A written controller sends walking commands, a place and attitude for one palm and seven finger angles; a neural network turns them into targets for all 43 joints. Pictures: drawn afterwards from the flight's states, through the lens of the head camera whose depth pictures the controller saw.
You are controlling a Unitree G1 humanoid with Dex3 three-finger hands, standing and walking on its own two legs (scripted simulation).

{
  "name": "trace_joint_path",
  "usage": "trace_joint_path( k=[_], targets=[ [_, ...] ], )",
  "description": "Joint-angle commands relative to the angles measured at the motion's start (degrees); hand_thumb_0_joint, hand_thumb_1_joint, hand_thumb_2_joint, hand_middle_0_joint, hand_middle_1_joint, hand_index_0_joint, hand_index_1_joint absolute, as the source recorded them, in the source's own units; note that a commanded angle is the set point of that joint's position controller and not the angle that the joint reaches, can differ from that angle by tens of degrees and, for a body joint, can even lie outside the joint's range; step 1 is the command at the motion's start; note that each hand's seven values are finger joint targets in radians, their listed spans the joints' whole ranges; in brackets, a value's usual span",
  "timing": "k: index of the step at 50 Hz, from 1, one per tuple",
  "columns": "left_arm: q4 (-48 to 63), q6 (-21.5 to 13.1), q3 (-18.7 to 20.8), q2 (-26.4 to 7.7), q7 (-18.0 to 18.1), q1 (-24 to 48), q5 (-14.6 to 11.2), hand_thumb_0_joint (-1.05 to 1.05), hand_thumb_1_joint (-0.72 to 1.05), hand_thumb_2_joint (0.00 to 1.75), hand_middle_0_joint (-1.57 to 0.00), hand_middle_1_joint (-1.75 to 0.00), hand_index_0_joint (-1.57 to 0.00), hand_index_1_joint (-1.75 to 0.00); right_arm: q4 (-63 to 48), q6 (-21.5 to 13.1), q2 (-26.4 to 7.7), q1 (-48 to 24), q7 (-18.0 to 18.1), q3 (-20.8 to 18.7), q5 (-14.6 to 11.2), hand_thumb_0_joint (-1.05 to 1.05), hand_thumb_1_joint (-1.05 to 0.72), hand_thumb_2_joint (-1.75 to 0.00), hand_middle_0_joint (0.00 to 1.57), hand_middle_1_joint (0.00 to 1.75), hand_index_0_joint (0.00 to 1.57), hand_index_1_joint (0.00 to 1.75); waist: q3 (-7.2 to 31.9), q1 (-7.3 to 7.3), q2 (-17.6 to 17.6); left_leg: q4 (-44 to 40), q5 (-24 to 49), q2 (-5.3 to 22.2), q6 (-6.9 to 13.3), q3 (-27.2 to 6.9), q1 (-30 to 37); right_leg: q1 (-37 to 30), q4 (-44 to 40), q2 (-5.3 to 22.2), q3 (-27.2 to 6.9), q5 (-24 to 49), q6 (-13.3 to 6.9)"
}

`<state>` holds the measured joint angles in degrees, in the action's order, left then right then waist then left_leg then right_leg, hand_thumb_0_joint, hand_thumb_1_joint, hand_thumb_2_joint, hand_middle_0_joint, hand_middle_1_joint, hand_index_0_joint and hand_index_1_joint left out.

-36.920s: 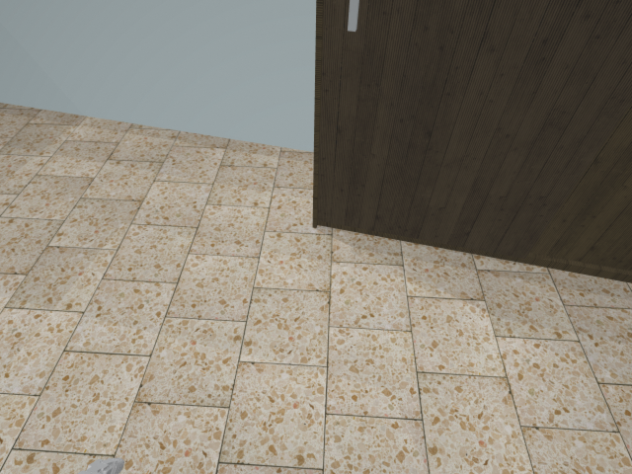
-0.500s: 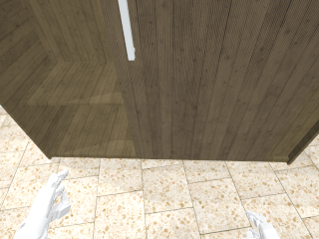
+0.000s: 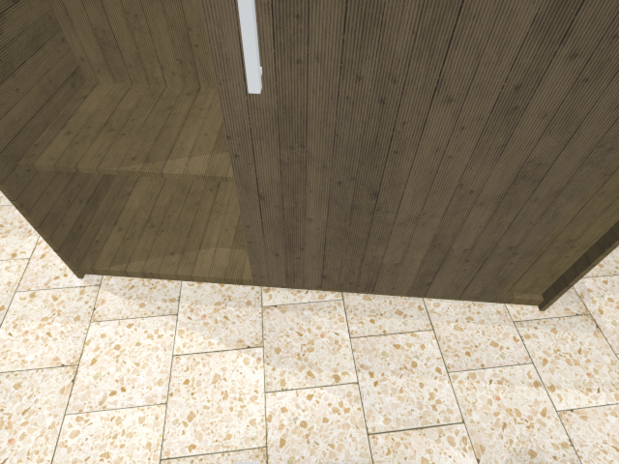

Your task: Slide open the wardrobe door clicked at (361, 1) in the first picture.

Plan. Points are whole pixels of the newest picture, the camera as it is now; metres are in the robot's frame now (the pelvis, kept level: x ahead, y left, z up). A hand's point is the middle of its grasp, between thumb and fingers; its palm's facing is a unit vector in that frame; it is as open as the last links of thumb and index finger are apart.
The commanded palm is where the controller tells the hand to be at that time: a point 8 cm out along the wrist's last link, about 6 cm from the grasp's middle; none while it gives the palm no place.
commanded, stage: let the arm hang, fingers relaxed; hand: left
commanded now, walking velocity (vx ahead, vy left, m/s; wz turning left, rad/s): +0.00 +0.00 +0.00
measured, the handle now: (249, 2) +0.73 +0.15 +0.23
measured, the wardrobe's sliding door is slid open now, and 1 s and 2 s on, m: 0.65 0.65 0.65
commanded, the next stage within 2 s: look to check the result in 0.46 s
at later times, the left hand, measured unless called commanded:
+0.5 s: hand (151, 457) +0.14 +0.23 -0.14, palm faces -0.05 -0.95 -0.32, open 7.4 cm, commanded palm none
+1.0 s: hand out of the picture +0.11 +0.22 -0.15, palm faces -0.04 -0.95 -0.32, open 7.4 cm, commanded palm none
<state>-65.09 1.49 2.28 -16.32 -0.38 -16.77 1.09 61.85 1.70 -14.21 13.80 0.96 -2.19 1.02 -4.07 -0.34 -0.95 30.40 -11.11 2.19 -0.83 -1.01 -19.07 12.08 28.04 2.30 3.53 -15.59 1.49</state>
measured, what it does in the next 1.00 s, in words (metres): stands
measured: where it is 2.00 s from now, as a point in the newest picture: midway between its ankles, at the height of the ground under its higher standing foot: outside the picture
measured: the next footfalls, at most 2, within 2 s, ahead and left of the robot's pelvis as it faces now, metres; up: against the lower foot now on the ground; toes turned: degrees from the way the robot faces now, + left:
none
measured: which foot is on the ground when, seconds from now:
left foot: down 0.00-1.00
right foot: down 0.00-1.00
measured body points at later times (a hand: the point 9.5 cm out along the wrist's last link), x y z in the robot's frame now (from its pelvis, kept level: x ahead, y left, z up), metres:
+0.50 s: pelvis +0.02 +0.00 +0.01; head +0.04 +0.00 +0.46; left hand +0.15 +0.28 -0.12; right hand +0.12 -0.31 -0.12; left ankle +0.06 +0.13 -0.73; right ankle -0.01 -0.14 -0.73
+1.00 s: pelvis +0.04 -0.02 +0.01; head +0.06 -0.02 +0.46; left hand +0.11 +0.27 -0.13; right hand +0.12 -0.31 -0.13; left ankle +0.06 +0.13 -0.73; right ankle -0.01 -0.14 -0.73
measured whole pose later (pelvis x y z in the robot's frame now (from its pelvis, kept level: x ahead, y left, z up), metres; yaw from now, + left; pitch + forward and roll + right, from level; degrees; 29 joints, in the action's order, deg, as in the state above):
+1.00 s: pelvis +0.04 -0.02 +0.01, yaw -1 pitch -1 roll +0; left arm -64.8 -0.4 0.9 -18.2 -0.4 -7.6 0.5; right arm 64.4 0.3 -18.3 5.1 0.7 -0.7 0.5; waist -3.4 0.0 -0.3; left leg 20.5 -10.1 2.8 -2.2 0.6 -9.3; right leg 3.4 18.9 1.7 2.5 -14.4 0.9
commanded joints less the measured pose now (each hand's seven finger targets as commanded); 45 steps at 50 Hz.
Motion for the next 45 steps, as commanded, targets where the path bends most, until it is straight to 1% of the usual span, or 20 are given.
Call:
trace_joint_path(
  k=[1,3,5,8,9,11,13,14,15,20,24,29,30,33,36,38,39,42,44,45],
  targets=[
    [3.8,-2.3,1.2,-10.3,0.7,4.7,-0.1,0.0,0.9,0.9,-0.2,-0.3,-0.2,-0.3,-3.0,-1.8,-11.5,-1.9,0.3,-1.8,0.3,0.0,-0.9,-0.9,0.2,0.3,0.2,0.3,2.5,0.91,1.3,-7.2,-2.7,3.2,2.9,-4.2,5.3,4.4,-9.7,4.3,-5.6,-6.1,-4.4],
    [3.6,-2.5,1.2,-11.0,0.7,5.7,-0.2,0.0,0.9,0.9,-0.2,-0.3,-0.2,-0.3,-2.6,-2.1,-12.4,-3.2,0.2,-1.7,0.3,0.0,-0.9,-0.9,0.2,0.3,0.2,0.3,2.8,0.68,1.6,-8.2,-0.7,3.6,2.8,-4.4,5.4,2.7,-9.4,4.3,-5.4,-3.6,-4.0],
    [3.7,-2.7,1.1,-11.5,0.7,6.7,-0.2,0.0,0.9,0.9,-0.2,-0.3,-0.2,-0.3,-2.4,-2.5,-12.7,-4.6,0.1,-1.5,0.2,0.0,-0.9,-0.9,0.2,0.3,0.2,0.3,3.9,0.45,0.8,-8.8,3.5,4.0,2.8,-4.4,6.4,0.7,-8.7,4.4,-5.0,1.0,-3.6],
    [4.0,-3.0,1.0,-12.2,0.7,8.4,-0.3,0.0,0.9,0.9,-0.2,-0.3,-0.2,-0.3,-2.2,-2.7,-13.9,-6.8,-0.1,-1.3,0.2,0.0,-0.9,-0.9,0.2,0.3,0.2,0.3,4.9,0.23,0.8,-10.0,6.0,4.4,2.7,-4.5,7.3,-1.4,-8.8,4.6,-4.7,4.0,-3.1],
    [4.1,-3.1,0.9,-12.6,0.7,8.7,-0.2,0.0,0.9,0.9,-0.2,-0.3,-0.2,-0.3,-2.2,-2.8,-14.2,-7.5,-0.1,-1.3,0.1,0.0,-0.9,-0.9,0.2,0.3,0.2,0.3,5.9,0.08,0.5,-9.8,7.8,4.3,2.6,-4.3,8.1,-2.1,-8.9,4.6,-4.9,5.6,-3.1],
    [4.4,-3.1,0.8,-13.1,0.6,10.3,-0.3,0.0,0.9,0.9,-0.2,-0.3,-0.2,-0.3,-2.1,-2.8,-14.4,-8.7,-0.3,-1.1,0.1,0.0,-0.9,-0.9,0.2,0.3,0.2,0.3,5.1,0.24,0.5,-10.6,7.6,4.4,2.3,-4.2,8.0,-2.4,-9.5,4.9,-4.8,5.4,-2.8],
    [4.8,-3.1,0.8,-13.4,0.5,11.4,-0.3,0.0,0.9,0.9,-0.2,-0.3,-0.2,-0.3,-2.2,-2.8,-15.1,-9.9,-0.4,-1.0,0.2,0.0,-0.9,-0.9,0.2,0.3,0.2,0.3,4.6,0.28,-0.4,-11.5,6.5,4.3,2.2,-4.3,8.0,-2.3,-10.2,4.8,-5.1,4.1,-2.8],
    [5.0,-3.1,0.7,-13.9,0.5,11.6,-0.2,0.0,0.9,0.9,-0.2,-0.3,-0.2,-0.3,-2.3,-2.8,-15.4,-10.2,-0.5,-1.0,0.0,0.0,-0.9,-0.9,0.2,0.3,0.2,0.3,4.8,0.23,0.4,-11.7,6.7,4.4,2.2,-4.3,8.4,-2.4,-10.4,4.8,-5.0,4.1,-2.7],
    [5.2,-3.2,0.7,-13.8,0.5,12.2,-0.2,0.0,0.9,0.9,-0.2,-0.3,-0.2,-0.3,-2.2,-3.0,-15.5,-10.6,-0.5,-1.0,0.1,0.0,-0.9,-0.9,0.2,0.3,0.2,0.3,5.1,0.27,-0.4,-11.7,7.7,4.4,2.1,-4.2,8.6,-2.8,-10.4,5.1,-5.2,5.2,-2.7],
    [5.7,-3.5,0.7,-14.3,0.4,13.3,-0.3,0.0,0.9,0.9,-0.2,-0.3,-0.2,-0.3,-2.4,-3.3,-16.3,-11.6,-0.5,-0.7,0.0,0.0,-0.9,-0.9,0.2,0.3,0.2,0.3,7.3,0.43,0.2,-11.4,12.5,4.7,2.0,-3.8,10.8,-4.8,-10.5,5.4,-5.0,9.8,-2.6],
    [5.8,-3.5,0.7,-14.4,0.4,13.3,-0.3,0.0,0.9,0.9,-0.2,-0.3,-0.2,-0.3,-2.5,-3.2,-16.8,-11.9,-0.4,-0.5,-0.1,0.0,-0.9,-0.9,0.2,0.3,0.2,0.3,7.7,0.47,-0.1,-11.5,13.0,4.7,1.9,-3.7,12.0,-5.2,-11.0,5.3,-5.1,10.1,-2.6],
    [5.4,-3.6,0.6,-14.6,0.6,12.6,-0.4,0.0,0.9,0.9,-0.2,-0.3,-0.2,-0.3,-2.4,-3.1,-16.8,-11.7,-0.2,-0.4,-0.2,0.0,-0.9,-0.9,0.2,0.3,0.2,0.3,8.4,0.51,0.9,-10.8,15.2,4.9,1.9,-3.2,14.0,-5.9,-11.2,5.5,-5.1,13.4,-2.7],
    [5.2,-3.5,0.6,-14.5,0.6,12.9,-0.5,0.0,0.9,0.9,-0.2,-0.3,-0.2,-0.3,-2.2,-3.1,-16.8,-11.5,-0.1,-0.4,-0.1,0.0,-0.9,-0.9,0.2,0.3,0.2,0.3,8.2,0.77,0.6,-10.9,15.4,5.0,1.8,-3.1,13.9,-6.0,-11.2,5.6,-5.1,13.9,-2.8],
    [4.8,-3.4,0.6,-14.4,0.7,12.3,-0.5,0.0,0.9,0.9,-0.2,-0.3,-0.2,-0.3,-1.9,-3.1,-16.6,-11.1,0.0,-0.4,-0.2,0.0,-0.9,-0.9,0.2,0.3,0.2,0.3,8.4,0.71,-0.2,-11.0,15.1,5.0,1.8,-2.8,14.1,-6.6,-11.4,5.6,-5.1,13.7,-2.8],
    [4.4,-3.5,0.6,-14.4,0.8,11.9,-0.6,0.0,0.9,0.9,-0.2,-0.3,-0.2,-0.3,-1.7,-2.9,-16.5,-10.8,0.1,-0.4,-0.2,0.0,-0.9,-0.9,0.2,0.3,0.2,0.3,7.9,0.82,1.2,-10.6,15.5,5.1,1.7,-2.6,14.7,-6.2,-11.7,5.6,-5.0,15.2,-2.9],
    [4.2,-3.4,0.6,-14.3,0.8,11.5,-0.6,0.0,0.9,0.9,-0.2,-0.3,-0.2,-0.3,-1.5,-2.9,-16.3,-10.8,0.1,-0.4,-0.3,0.0,-0.9,-0.9,0.2,0.3,0.2,0.3,7.6,0.76,0.6,-10.6,15.4,5.1,1.7,-2.5,14.8,-6.3,-11.9,5.6,-5.1,15.6,-2.9],
    [4.1,-3.5,0.6,-14.4,0.8,11.1,-0.6,0.0,0.9,0.9,-0.2,-0.3,-0.2,-0.3,-1.5,-2.8,-16.3,-10.6,0.2,-0.4,-0.3,0.0,-0.9,-0.9,0.2,0.3,0.2,0.3,8.0,0.75,1.4,-10.4,15.6,5.1,1.7,-2.4,15.1,-6.4,-11.9,5.5,-5.0,16.1,-2.9],
    [3.8,-3.4,0.5,-14.1,0.9,11.1,-0.6,0.0,0.9,0.9,-0.2,-0.3,-0.2,-0.3,-1.2,-2.7,-15.9,-10.7,0.2,-0.4,-0.3,0.0,-0.9,-0.9,0.2,0.3,0.2,0.3,7.0,0.75,0.7,-10.7,14.8,5.1,1.6,-2.3,14.8,-6.3,-12.1,5.6,-5.0,15.6,-2.9],
    [3.7,-3.4,0.5,-14.0,0.9,10.6,-0.6,0.0,0.9,0.9,-0.2,-0.3,-0.2,-0.3,-1.3,-2.7,-15.7,-10.5,0.2,-0.4,-0.3,0.0,-0.9,-0.9,0.2,0.3,0.2,0.3,7.5,0.68,1.7,-10.6,14.8,5.2,1.7,-2.3,15.4,-6.3,-12.3,5.5,-5.1,15.9,-3.0],
    [3.6,-3.4,0.5,-13.9,1.0,10.8,-0.6,0.0,0.9,0.9,-0.2,-0.3,-0.2,-0.3,-1.1,-2.7,-15.7,-10.4,0.3,-0.5,-0.2,0.0,-0.9,-0.9,0.2,0.3,0.2,0.3,7.3,0.82,1.1,-10.6,15.1,5.2,1.6,-2.2,15.3,-6.3,-12.2,5.5,-5.1,16.5,-3.0]
  ],
)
